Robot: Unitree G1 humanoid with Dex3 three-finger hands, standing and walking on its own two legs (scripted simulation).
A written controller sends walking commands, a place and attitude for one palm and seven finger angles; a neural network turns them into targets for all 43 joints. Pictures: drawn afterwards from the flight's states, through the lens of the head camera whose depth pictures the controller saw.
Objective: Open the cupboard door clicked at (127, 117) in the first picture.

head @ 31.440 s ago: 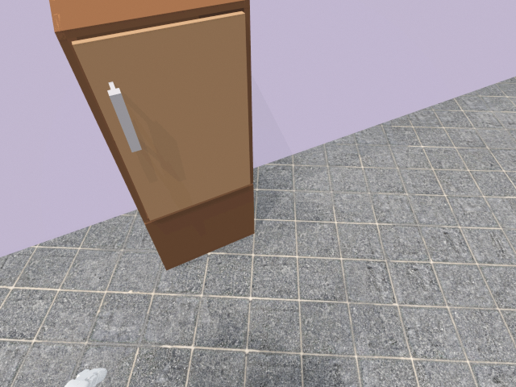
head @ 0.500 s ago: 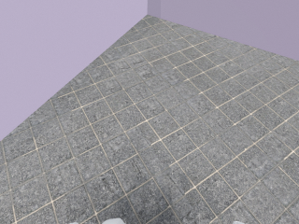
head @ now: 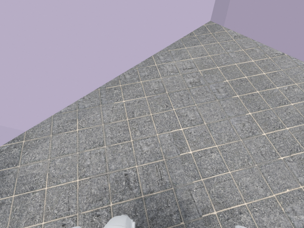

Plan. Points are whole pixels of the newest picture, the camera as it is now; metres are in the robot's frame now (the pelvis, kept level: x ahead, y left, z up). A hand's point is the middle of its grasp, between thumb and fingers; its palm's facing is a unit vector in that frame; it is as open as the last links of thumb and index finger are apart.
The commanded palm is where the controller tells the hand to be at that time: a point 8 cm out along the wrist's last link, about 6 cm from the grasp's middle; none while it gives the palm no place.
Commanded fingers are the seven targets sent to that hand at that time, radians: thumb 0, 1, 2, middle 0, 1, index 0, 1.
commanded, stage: turn to face it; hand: left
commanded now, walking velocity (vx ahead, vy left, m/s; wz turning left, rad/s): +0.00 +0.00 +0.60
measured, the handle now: out of the picture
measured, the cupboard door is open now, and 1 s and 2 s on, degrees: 41 41 41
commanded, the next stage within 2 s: none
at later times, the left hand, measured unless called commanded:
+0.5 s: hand out of the picture +0.05 +0.21 -0.16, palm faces +0.30 -0.90 -0.31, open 7.4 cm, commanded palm none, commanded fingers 0.00 0.90 0.90 -0.20 -0.30 -0.20 -0.30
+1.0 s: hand out of the picture -0.03 +0.20 -0.16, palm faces +0.58 -0.77 -0.27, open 7.4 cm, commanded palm none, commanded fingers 0.00 0.90 0.90 -0.20 -0.30 -0.20 -0.30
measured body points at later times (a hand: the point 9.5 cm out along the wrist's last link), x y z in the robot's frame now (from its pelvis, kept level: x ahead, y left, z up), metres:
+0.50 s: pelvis +0.01 -0.03 -0.01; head +0.06 -0.04 +0.43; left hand +0.03 +0.25 -0.13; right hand +0.16 -0.27 -0.16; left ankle -0.02 +0.10 -0.70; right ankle +0.04 -0.15 -0.74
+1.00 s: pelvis +0.01 -0.04 -0.01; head +0.05 -0.01 +0.44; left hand -0.06 +0.24 -0.14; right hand +0.23 -0.20 -0.15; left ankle -0.03 +0.09 -0.74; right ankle +0.09 -0.16 -0.70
